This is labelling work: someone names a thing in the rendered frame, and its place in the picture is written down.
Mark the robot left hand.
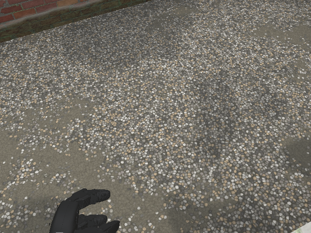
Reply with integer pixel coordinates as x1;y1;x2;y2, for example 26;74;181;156
49;188;120;233

